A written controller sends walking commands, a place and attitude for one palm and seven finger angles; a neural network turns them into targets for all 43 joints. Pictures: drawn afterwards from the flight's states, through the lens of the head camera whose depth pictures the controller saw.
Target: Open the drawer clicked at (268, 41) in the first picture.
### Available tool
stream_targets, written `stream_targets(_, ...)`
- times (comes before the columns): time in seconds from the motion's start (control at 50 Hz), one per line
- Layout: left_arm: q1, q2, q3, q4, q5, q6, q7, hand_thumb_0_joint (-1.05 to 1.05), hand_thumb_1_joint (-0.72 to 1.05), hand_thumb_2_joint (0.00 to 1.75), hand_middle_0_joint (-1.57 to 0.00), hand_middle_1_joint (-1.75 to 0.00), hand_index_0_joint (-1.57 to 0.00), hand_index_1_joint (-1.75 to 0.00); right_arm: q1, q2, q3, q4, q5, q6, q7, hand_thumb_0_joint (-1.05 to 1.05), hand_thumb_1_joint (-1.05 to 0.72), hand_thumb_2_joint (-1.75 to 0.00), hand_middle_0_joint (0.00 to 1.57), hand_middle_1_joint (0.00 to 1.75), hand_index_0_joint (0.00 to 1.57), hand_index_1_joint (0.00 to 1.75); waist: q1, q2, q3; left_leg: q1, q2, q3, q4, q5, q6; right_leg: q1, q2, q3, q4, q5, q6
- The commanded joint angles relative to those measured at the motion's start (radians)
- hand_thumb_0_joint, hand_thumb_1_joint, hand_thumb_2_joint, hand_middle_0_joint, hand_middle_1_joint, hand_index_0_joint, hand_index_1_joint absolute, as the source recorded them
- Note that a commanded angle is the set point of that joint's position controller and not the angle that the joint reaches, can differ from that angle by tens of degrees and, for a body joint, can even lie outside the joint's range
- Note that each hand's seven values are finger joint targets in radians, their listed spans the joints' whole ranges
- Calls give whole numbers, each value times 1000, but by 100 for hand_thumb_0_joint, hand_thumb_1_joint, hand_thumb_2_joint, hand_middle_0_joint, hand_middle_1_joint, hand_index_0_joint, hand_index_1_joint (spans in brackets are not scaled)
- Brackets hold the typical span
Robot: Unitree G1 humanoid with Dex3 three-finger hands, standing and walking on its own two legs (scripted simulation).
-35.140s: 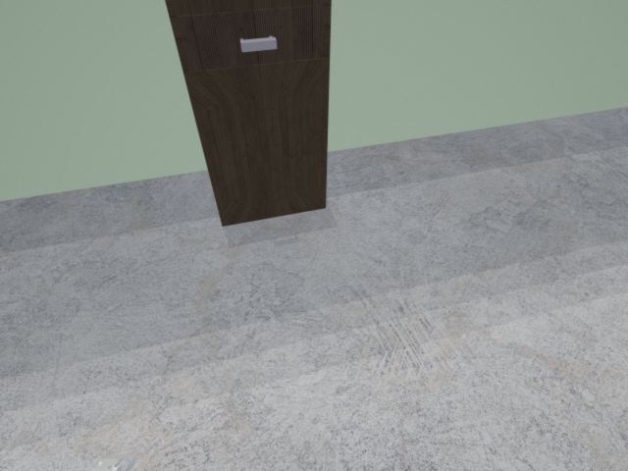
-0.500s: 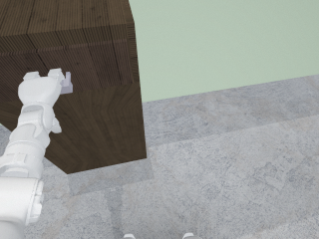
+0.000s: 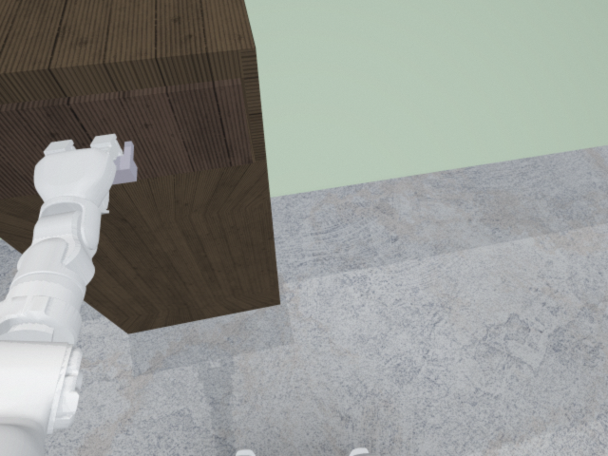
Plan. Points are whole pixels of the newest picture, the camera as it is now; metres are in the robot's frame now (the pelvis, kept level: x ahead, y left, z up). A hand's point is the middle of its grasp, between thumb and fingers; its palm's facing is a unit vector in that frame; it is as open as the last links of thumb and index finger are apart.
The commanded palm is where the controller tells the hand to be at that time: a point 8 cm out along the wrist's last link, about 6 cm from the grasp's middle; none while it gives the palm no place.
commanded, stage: close the thumb around the handle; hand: left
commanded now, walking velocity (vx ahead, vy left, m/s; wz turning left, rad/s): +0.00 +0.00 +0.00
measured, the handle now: (94, 162) +0.51 +0.30 +0.06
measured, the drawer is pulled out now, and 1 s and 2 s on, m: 0.01 0.11 0.23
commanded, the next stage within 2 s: pull the drawer open in 0.02 s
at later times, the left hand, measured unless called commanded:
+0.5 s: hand (94, 224) +0.41 +0.28 +0.04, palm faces -0.02 -0.01 -1.00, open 6.3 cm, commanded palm +0.38 +0.28 +0.09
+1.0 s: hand (90, 270) +0.35 +0.27 +0.04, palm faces -0.01 -0.01 -1.00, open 6.3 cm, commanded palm +0.31 +0.26 +0.09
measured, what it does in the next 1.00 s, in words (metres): stands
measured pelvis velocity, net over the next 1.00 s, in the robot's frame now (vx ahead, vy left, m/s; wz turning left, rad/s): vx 0.00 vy -0.01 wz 0.01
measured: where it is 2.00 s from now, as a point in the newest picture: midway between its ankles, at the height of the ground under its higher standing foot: outside the picture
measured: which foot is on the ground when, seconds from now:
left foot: down 0.00-1.00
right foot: down 0.00-1.00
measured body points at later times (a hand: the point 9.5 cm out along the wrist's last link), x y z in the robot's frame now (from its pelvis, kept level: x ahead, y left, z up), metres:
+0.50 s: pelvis +0.01 +0.01 +0.01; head +0.07 +0.00 +0.45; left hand +0.41 +0.28 +0.09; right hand +0.08 -0.27 -0.12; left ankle -0.02 +0.11 -0.71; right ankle -0.02 -0.13 -0.71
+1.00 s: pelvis +0.00 -0.01 +0.01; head +0.04 -0.02 +0.46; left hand +0.34 +0.26 +0.09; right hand +0.13 -0.26 -0.11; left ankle -0.02 +0.11 -0.71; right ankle -0.02 -0.13 -0.71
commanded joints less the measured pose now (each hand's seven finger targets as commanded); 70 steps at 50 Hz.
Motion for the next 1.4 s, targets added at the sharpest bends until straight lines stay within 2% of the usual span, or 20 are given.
stream_targets(0.0,-315,257,55,-206,4,-16,31,0,90,90,-40,-135,-40,-135,97,-152,-62,-67,1,-15,-9,0,-90,-90,20,30,20,30,15,50,-420,269,-30,39,-38,543,32,213,28,-58,-41,475,-33)
stream_targets(0.02,-295,267,68,-204,2,-12,33,0,90,90,-40,-135,-40,-135,98,-153,-63,-63,2,-13,-7,0,-90,-90,20,30,20,30,22,64,-411,276,-28,37,-37,557,29,208,30,-59,-39,473,-37)
stream_targets(0.04,-314,240,46,-209,0,-11,32,0,90,90,-40,-135,-40,-135,100,-154,-65,-60,0,-13,-5,0,-90,-90,20,30,20,30,6,56,-406,285,-25,32,-34,579,29,198,32,-63,-41,480,-36)
stream_targets(0.1,-279,288,88,-200,-7,-8,34,0,90,90,-40,-135,-40,-135,91,-158,-62,-63,0,-13,-4,0,-90,-90,20,30,20,30,24,29,-394,250,-29,40,-40,527,32,224,29,-59,-43,475,-33)
stream_targets(0.14,-241,295,106,-235,-14,-9,32,0,90,90,-40,-135,-40,-135,83,-158,-65,-69,0,-10,-4,0,-90,-90,20,30,20,30,38,37,-434,267,-28,41,-40,569,32,258,28,-54,-42,511,-36)
stream_targets(0.18,-177,229,63,-253,-21,-1,31,0,90,90,-40,-135,-40,-135,73,-149,-66,-81,5,-12,-1,0,-90,-90,20,30,20,30,37,50,-416,289,-26,42,-45,590,30,247,30,-62,-45,505,-34)
stream_targets(0.3,-81,225,79,-338,-33,26,39,0,90,90,-40,-135,-40,-135,35,-151,-64,-104,11,-16,1,0,-90,-90,20,30,20,30,50,21,-376,295,-20,35,-67,585,30,254,32,-69,-60,478,-33)
stream_targets(0.32,-61,188,52,-347,-38,35,38,0,90,90,-40,-135,-40,-135,31,-148,-64,-111,12,-18,1,0,-90,-90,20,30,20,30,47,18,-377,298,-23,37,-72,571,30,265,32,-71,-63,473,-34)
stream_targets(0.44,17,172,58,-463,-45,64,48,0,90,90,-40,-135,-40,-135,-5,-143,-64,-127,13,-24,3,0,-90,-90,20,30,20,30,57,38,-371,344,-20,27,-84,636,26,285,31,-75,-74,488,-38)
stream_targets(0.5,32,158,46,-463,-41,83,47,0,90,90,-40,-135,-40,-135,-29,-141,-56,-129,14,-27,-1,0,-90,-90,20,30,20,30,52,9,-306,329,-21,24,-99,578,26,263,30,-82,-83,448,-34)
stream_targets(0.56,25,157,41,-485,-35,92,50,0,90,90,-40,-135,-40,-135,-51,-136,-50,-135,13,-29,-6,0,-90,-90,20,30,20,30,58,41,-291,337,-26,26,-115,531,24,266,27,-79,-92,413,-39)
stream_targets(0.6,29,137,27,-486,-35,100,50,0,90,90,-40,-135,-40,-135,-63,-133,-47,-138,13,-31,-10,0,-90,-90,20,30,20,30,58,19,-278,334,-28,26,-123,490,23,263,26,-84,-98,384,-39)
stream_targets(0.74,78,132,34,-556,-38,94,45,0,90,90,-40,-135,-40,-135,-97,-126,-45,-153,11,-36,-18,0,-90,-90,20,30,20,30,79,21,-318,354,-35,27,-134,494,19,321,21,-74,-103,406,-45)
stream_targets(0.78,106,92,6,-559,-42,96,47,0,90,90,-40,-135,-40,-135,-110,-120,-43,-154,13,-41,-18,0,-90,-90,20,30,20,30,76,22,-281,359,-35,27,-135,484,19,298,23,-80,-106,391,-43)
stream_targets(0.94,262,94,39,-681,-58,92,55,0,90,90,-40,-135,-40,-135,-159,-113,-43,-173,11,-51,-19,0,-90,-90,20,30,20,30,102,20,-289,370,-39,27,-147,510,17,357,21,-71,-115,431,-45)
stream_targets(0.96,255,61,7,-702,-60,91,56,0,90,90,-40,-135,-40,-135,-168,-110,-37,-173,10,-56,-19,0,-90,-90,20,30,20,30,94,5,-278,373,-41,31,-146,488,20,344,20,-72,-116,427,-38)
stream_targets(1.04,283,93,43,-742,-62,93,66,0,90,90,-40,-135,-40,-135,-183,-113,-40,-167,7,-64,-25,0,-90,-90,20,30,20,30,99,-6,-257,363,-44,33,-160,441,19,364,18,-68,-129,405,-42)
stream_targets(1.2,344,60,21,-799,-59,101,77,0,90,90,-40,-135,-40,-135,-236,-101,-26,-160,7,-79,-32,0,-90,-90,20,30,20,30,105,-21,-209,366,-54,34,-176,391,18,356,14,-62,-142,386,-35)
stream_targets(1.26,372,100,59,-800,-54,103,77,0,90,90,-40,-135,-40,-135,-249,-100,-23,-156,5,-79,-38,0,-90,-90,20,30,20,30,120,-22,-211,361,-57,37,-186,367,16,378,9,-52,-147,372,-35)
stream_targets(1.38,493,60,47,-854,-70,102,74,0,90,90,-40,-135,-40,-135,-276,-87,-23,-166,5,-89,-39,0,-90,-90,20,30,20,30,135,-6,-208,377,-63,43,-185,390,13,408,9,-48,-152,421,-37)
